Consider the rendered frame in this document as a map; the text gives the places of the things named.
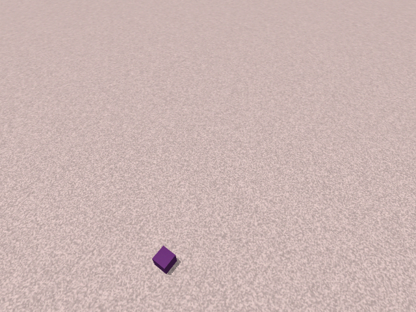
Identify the cube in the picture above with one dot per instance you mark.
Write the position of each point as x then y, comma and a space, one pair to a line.
164, 259

